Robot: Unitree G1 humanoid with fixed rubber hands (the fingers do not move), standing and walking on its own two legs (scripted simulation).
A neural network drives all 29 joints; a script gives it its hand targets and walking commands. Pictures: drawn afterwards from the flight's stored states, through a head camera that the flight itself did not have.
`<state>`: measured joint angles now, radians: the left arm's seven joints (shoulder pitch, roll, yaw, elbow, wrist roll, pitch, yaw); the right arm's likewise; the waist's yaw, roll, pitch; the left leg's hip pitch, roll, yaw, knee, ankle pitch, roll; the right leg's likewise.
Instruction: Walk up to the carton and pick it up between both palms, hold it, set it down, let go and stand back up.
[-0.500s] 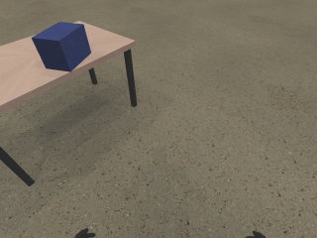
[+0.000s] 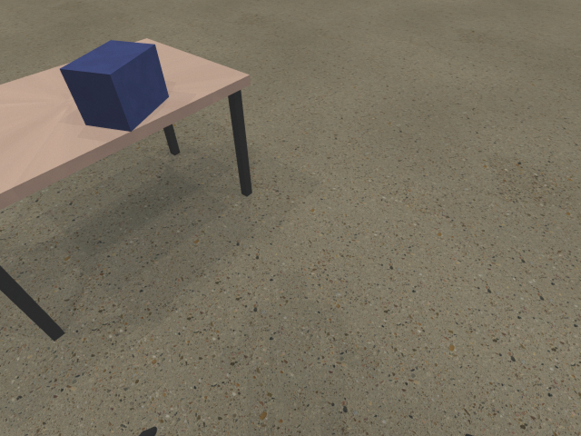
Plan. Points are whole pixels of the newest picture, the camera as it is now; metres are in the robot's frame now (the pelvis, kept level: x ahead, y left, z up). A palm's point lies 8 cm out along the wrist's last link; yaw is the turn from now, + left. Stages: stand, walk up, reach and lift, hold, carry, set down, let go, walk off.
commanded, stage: walk up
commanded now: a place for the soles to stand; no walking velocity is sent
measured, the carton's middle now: (120, 84) +1.17 +0.58 -0.03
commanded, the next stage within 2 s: none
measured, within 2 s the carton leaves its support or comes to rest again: neither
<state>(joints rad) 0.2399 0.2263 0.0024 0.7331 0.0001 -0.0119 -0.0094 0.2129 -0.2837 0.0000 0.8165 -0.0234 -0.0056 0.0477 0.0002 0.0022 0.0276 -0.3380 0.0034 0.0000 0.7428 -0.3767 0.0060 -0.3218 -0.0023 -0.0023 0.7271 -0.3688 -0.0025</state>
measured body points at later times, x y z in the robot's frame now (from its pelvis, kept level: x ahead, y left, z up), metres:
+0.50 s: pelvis +0.10 +0.08 +0.00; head +0.11 +0.10 +0.45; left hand +0.17 +0.39 -0.11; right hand +0.21 -0.23 -0.09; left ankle +0.05 +0.14 -0.71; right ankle +0.18 -0.03 -0.66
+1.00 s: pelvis +0.29 +0.04 +0.01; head +0.28 +0.04 +0.46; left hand +0.31 +0.36 -0.08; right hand +0.42 -0.23 -0.11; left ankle +0.25 +0.18 -0.64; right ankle +0.32 +0.00 -0.71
